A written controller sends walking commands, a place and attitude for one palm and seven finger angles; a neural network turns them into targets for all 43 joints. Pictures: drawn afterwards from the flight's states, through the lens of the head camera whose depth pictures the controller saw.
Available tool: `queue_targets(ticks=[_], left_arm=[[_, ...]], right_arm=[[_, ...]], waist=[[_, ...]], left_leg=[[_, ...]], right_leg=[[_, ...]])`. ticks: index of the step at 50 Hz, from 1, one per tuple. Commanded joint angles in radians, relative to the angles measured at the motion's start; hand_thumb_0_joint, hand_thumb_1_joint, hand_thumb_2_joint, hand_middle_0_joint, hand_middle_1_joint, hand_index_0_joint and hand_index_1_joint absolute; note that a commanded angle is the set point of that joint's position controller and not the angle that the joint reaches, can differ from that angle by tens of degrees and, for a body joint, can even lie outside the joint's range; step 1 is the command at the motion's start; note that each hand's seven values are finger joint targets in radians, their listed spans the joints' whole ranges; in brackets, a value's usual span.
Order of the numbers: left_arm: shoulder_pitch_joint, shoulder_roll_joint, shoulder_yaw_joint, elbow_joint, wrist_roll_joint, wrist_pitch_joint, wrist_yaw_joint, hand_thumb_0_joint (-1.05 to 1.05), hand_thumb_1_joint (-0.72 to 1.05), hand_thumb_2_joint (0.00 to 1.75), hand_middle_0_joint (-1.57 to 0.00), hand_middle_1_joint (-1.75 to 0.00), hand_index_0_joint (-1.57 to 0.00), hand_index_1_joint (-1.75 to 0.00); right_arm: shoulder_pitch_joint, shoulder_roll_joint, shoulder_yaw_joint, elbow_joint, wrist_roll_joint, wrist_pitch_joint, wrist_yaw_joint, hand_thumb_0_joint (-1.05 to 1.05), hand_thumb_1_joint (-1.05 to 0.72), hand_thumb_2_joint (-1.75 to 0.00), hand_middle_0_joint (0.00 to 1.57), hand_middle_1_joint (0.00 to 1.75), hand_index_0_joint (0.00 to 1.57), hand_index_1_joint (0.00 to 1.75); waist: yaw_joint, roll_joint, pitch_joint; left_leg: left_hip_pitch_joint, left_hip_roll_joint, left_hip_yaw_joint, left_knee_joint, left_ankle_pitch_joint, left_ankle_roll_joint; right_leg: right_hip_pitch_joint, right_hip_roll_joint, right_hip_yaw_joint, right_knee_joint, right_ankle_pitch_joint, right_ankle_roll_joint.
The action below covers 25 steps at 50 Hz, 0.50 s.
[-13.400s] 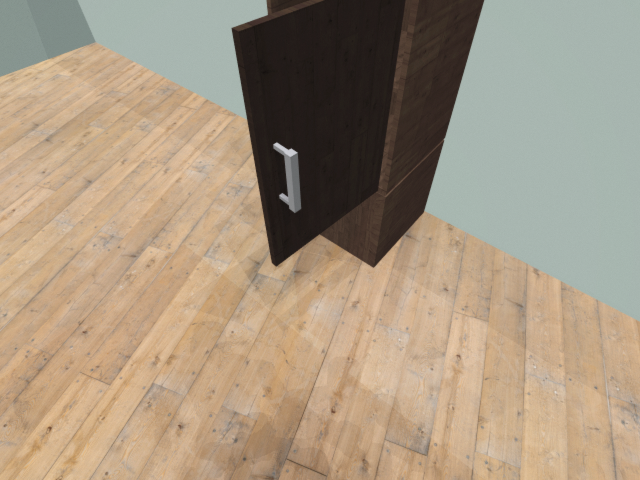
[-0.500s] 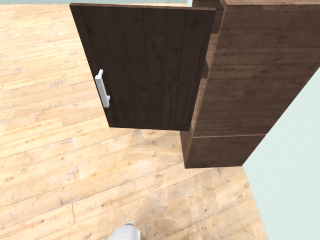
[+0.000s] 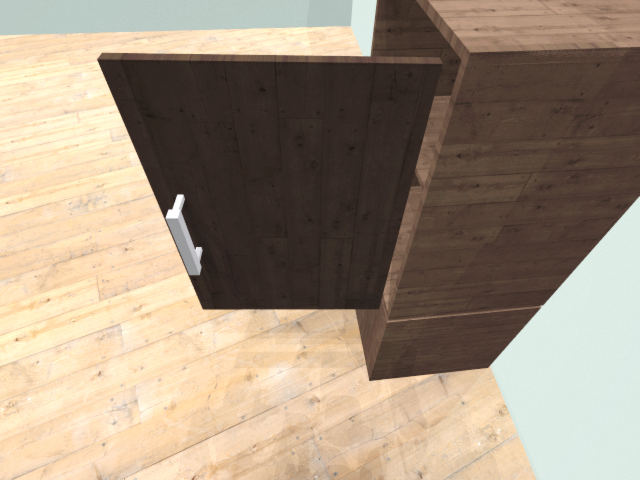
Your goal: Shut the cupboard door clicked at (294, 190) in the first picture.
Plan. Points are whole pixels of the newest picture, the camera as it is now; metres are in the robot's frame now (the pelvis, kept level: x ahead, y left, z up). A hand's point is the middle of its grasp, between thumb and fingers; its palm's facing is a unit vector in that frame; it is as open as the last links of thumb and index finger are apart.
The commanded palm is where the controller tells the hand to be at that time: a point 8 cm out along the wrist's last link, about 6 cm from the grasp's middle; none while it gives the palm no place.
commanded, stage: come to a stop and stand still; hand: left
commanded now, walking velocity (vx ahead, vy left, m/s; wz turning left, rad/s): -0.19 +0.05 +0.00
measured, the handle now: (187, 236) +0.49 +0.27 -0.04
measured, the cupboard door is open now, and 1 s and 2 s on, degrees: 84 84 84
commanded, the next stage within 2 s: look again from close up in 1.04 s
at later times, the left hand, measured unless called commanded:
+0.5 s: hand out of the picture +0.02 +0.21 -0.16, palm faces +0.03 -0.96 -0.26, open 7.3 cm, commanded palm none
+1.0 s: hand out of the picture -0.05 +0.21 -0.16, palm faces +0.02 -0.97 -0.23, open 7.3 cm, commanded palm none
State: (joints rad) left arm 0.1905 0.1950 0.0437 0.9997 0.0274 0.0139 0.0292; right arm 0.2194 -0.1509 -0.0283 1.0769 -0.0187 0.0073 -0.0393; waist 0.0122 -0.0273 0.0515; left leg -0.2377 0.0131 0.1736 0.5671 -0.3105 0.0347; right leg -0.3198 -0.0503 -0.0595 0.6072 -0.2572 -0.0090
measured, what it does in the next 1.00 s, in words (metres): shifts its weight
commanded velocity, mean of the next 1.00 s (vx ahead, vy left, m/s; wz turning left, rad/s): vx -0.02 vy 0.01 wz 0.00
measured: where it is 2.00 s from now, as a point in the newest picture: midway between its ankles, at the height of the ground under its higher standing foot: outside the picture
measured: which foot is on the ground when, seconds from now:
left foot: down 0.00-1.00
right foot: down 0.00-1.00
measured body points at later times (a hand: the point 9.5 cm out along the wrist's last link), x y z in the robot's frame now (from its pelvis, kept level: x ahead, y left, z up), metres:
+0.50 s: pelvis -0.02 +0.01 +0.00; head -0.01 +0.01 +0.45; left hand +0.01 +0.26 -0.14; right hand +0.04 -0.22 -0.15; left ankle -0.03 +0.11 -0.73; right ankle -0.01 -0.12 -0.73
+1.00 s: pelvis -0.07 +0.02 +0.01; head -0.06 +0.03 +0.46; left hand -0.05 +0.27 -0.14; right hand -0.02 -0.22 -0.14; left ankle -0.03 +0.11 -0.73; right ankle -0.01 -0.12 -0.73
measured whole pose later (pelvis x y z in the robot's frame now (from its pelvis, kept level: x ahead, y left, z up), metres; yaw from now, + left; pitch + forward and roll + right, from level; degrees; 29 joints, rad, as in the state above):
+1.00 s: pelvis -0.07 +0.02 +0.01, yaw +1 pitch -2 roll +0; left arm 0.30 0.20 -0.01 1.01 0.02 0.01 0.03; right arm 0.24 -0.21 -0.02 1.05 -0.02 0.01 0.00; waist 0.00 -0.01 0.03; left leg -0.25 -0.02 0.09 0.48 -0.21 0.06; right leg -0.27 -0.05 -0.02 0.48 -0.18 0.02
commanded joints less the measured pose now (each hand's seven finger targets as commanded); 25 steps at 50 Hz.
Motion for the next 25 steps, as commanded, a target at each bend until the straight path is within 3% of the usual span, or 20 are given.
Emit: queue_targets(ticks=[1,3,5,7,9,10,11,12,14,15,16,17,18,19,20,21,22,23,24,25], left_arm=[[0.079,0.145,0.018,-0.031,-0.002,-0.003,0.000,0.00,0.90,0.90,-0.20,-0.30,-0.20,-0.30],[0.062,0.138,0.019,-0.033,-0.007,-0.010,0.011,0.00,0.90,0.90,-0.20,-0.30,-0.20,-0.30],[0.050,0.140,0.023,-0.037,-0.003,-0.009,0.018,0.00,0.90,0.90,-0.20,-0.30,-0.20,-0.30],[0.029,0.148,0.033,-0.039,-0.002,-0.008,0.020,0.00,0.90,0.90,-0.20,-0.30,-0.20,-0.30],[0.020,0.140,0.034,-0.033,-0.012,-0.005,0.019,0.00,0.90,0.90,-0.20,-0.30,-0.20,-0.30],[0.023,0.112,0.029,-0.036,-0.018,-0.002,0.014,0.00,0.90,0.90,-0.20,-0.30,-0.20,-0.30],[0.031,0.066,0.021,-0.048,-0.026,0.005,0.007,0.00,0.90,0.90,-0.20,-0.30,-0.20,-0.30],[0.015,0.051,0.013,-0.054,-0.023,0.010,0.007,0.00,0.90,0.90,-0.20,-0.30,-0.20,-0.30],[0.001,0.049,0.017,-0.035,-0.012,0.028,0.008,0.00,0.90,0.90,-0.20,-0.30,-0.20,-0.30],[0.086,0.171,-0.014,-0.102,0.001,0.023,0.017,0.00,0.90,0.90,-0.20,-0.30,-0.20,-0.30],[0.112,0.095,-0.013,-0.112,0.001,0.018,0.012,0.00,0.90,0.90,-0.20,-0.30,-0.20,-0.30],[0.105,0.079,-0.009,-0.090,0.000,-0.002,0.011,0.00,0.90,0.90,-0.20,-0.30,-0.20,-0.30],[0.120,0.109,-0.007,-0.092,-0.007,-0.016,0.013,0.00,0.90,0.90,-0.20,-0.30,-0.20,-0.30],[0.133,0.127,-0.001,-0.103,-0.008,-0.026,0.018,0.00,0.90,0.90,-0.20,-0.30,-0.20,-0.30],[0.113,0.131,-0.009,-0.104,-0.008,-0.035,0.019,0.00,0.90,0.90,-0.20,-0.30,-0.20,-0.30],[0.090,0.148,-0.008,-0.111,-0.006,-0.031,0.019,0.00,0.90,0.90,-0.20,-0.30,-0.20,-0.30],[0.070,0.149,-0.005,-0.125,-0.004,-0.025,0.021,0.00,0.90,0.90,-0.20,-0.30,-0.20,-0.30],[0.056,0.140,-0.003,-0.135,-0.002,-0.022,0.021,0.00,0.90,0.90,-0.20,-0.30,-0.20,-0.30],[0.054,0.126,-0.006,-0.137,-0.003,-0.017,0.021,0.00,0.90,0.90,-0.20,-0.30,-0.20,-0.30],[0.064,0.117,-0.014,-0.135,-0.004,-0.018,0.020,0.00,0.90,0.90,-0.20,-0.30,-0.20,-0.30]], right_arm=[[0.093,-0.075,-0.036,-0.045,0.014,0.016,0.007,0.00,-0.90,-0.90,0.20,0.30,0.20,0.30],[0.077,-0.071,-0.036,-0.048,0.014,0.029,0.007,0.00,-0.90,-0.90,0.20,0.30,0.20,0.30],[0.066,-0.067,-0.036,-0.051,0.018,0.033,0.006,0.00,-0.90,-0.90,0.20,0.30,0.20,0.30],[0.083,-0.057,-0.031,-0.043,0.019,0.029,0.008,0.00,-0.90,-0.90,0.20,0.30,0.20,0.30],[0.126,-0.054,-0.027,-0.020,0.015,0.018,0.008,0.00,-0.90,-0.90,0.20,0.30,0.20,0.30],[0.138,-0.068,-0.029,-0.011,0.010,0.009,0.007,0.00,-0.90,-0.90,0.20,0.30,0.20,0.30],[0.117,-0.126,-0.035,-0.033,0.000,0.001,0.003,0.00,-0.90,-0.90,0.20,0.30,0.20,0.30],[0.071,-0.156,-0.037,-0.049,-0.004,0.001,-0.003,0.00,-0.90,-0.90,0.20,0.30,0.20,0.30],[0.028,-0.126,-0.028,-0.053,-0.007,-0.004,-0.011,0.00,-0.90,-0.90,0.20,0.30,0.20,0.30],[0.024,-0.208,-0.037,-0.141,-0.009,0.000,-0.005,0.00,-0.90,-0.90,0.20,0.30,0.20,0.30],[-0.054,-0.206,-0.056,-0.164,-0.007,-0.017,-0.004,0.00,-0.90,-0.90,0.20,0.30,0.20,0.30],[-0.032,-0.169,-0.051,-0.160,-0.007,-0.023,-0.002,0.00,-0.90,-0.90,0.20,0.30,0.20,0.30],[0.000,-0.147,-0.045,-0.167,0.001,-0.024,-0.001,0.00,-0.90,-0.90,0.20,0.30,0.20,0.30],[0.032,-0.119,-0.045,-0.177,0.005,-0.022,-0.001,0.00,-0.90,-0.90,0.20,0.30,0.20,0.30],[0.043,-0.094,-0.033,-0.181,0.005,-0.020,0.008,0.00,-0.90,-0.90,0.20,0.30,0.20,0.30],[0.057,-0.087,-0.036,-0.179,0.007,-0.014,0.010,0.00,-0.90,-0.90,0.20,0.30,0.20,0.30],[0.066,-0.093,-0.038,-0.175,0.001,-0.010,0.012,0.00,-0.90,-0.90,0.20,0.30,0.20,0.30],[0.069,-0.109,-0.042,-0.176,-0.001,-0.012,0.012,0.00,-0.90,-0.90,0.20,0.30,0.20,0.30],[0.065,-0.119,-0.042,-0.176,-0.004,-0.014,0.013,0.00,-0.90,-0.90,0.20,0.30,0.20,0.30],[0.055,-0.121,-0.035,-0.174,-0.005,-0.018,0.018,0.00,-0.90,-0.90,0.20,0.30,0.20,0.30]], waist=[[-0.028,-0.139,-0.074],[-0.012,-0.215,-0.099],[-0.004,-0.154,-0.111],[-0.010,-0.131,-0.119],[-0.029,-0.111,-0.137],[-0.024,-0.012,-0.138],[-0.008,0.183,-0.108],[0.002,0.236,-0.065],[0.005,0.223,-0.006],[0.007,0.242,0.026],[0.030,0.211,-0.042],[0.018,0.192,-0.120],[0.012,0.130,-0.150],[-0.007,0.017,-0.164],[-0.023,-0.015,-0.137],[-0.045,-0.012,-0.115],[-0.052,-0.082,-0.100],[-0.053,-0.106,-0.076],[-0.049,-0.098,-0.047],[-0.040,-0.045,-0.046]], left_leg=[[-0.014,0.019,-0.079,0.066,0.034,-0.045],[-0.053,0.006,-0.104,0.197,-0.186,-0.055],[-0.076,0.005,-0.131,0.226,-0.223,-0.059],[-0.081,0.008,-0.134,0.112,-0.172,-0.068],[0.037,0.017,-0.126,-0.109,0.042,-0.065],[0.116,0.071,-0.177,-0.182,0.187,-0.043],[0.072,0.213,-0.351,-0.230,0.381,0.023],[-0.008,0.293,-0.378,-0.256,0.498,0.091],[-0.080,0.262,-0.328,-0.288,0.419,0.118],[-0.011,0.190,-0.307,-0.277,0.380,0.085],[-0.003,0.212,-0.271,-0.115,0.467,0.056],[0.048,0.165,-0.237,-0.060,0.538,0.036],[0.042,0.118,-0.205,0.003,0.500,0.009],[-0.006,0.074,-0.177,0.044,0.328,-0.013],[-0.041,0.037,-0.153,0.023,0.141,-0.025],[-0.025,0.017,-0.158,-0.007,0.062,-0.030],[-0.013,0.027,-0.170,-0.009,0.085,-0.022],[-0.008,0.040,-0.175,-0.009,0.129,-0.013],[-0.011,0.055,-0.190,-0.032,0.152,-0.003],[0.005,0.068,-0.197,-0.066,0.169,0.005]], right_leg=[[0.069,-0.239,0.212,-0.161,0.583,-0.140],[0.117,-0.276,0.225,-0.200,0.688,-0.195],[0.153,-0.280,0.216,-0.198,0.709,-0.217],[0.203,-0.259,0.196,-0.153,0.718,-0.196],[0.164,-0.215,0.167,-0.096,0.570,-0.135],[0.096,-0.153,0.111,-0.054,0.394,-0.080],[0.039,-0.054,0.045,-0.007,0.166,-0.013],[0.056,-0.009,0.013,0.039,-0.075,0.013],[0.061,0.006,0.051,0.162,-0.205,0.006],[0.025,0.023,0.039,0.096,-0.204,-0.012],[-0.009,0.008,0.033,0.031,-0.087,-0.013],[0.054,0.005,0.052,-0.045,0.078,-0.026],[0.119,-0.041,0.111,-0.081,0.300,-0.038],[0.158,-0.102,0.191,-0.107,0.442,-0.068],[0.176,-0.163,0.238,-0.128,0.519,-0.092],[0.122,-0.166,0.219,-0.138,0.380,-0.093],[0.065,-0.131,0.214,-0.146,0.229,-0.083],[0.033,-0.103,0.191,-0.142,0.186,-0.069],[0.010,-0.083,0.167,-0.132,0.153,-0.058],[0.008,-0.063,0.153,-0.127,0.119,-0.046]])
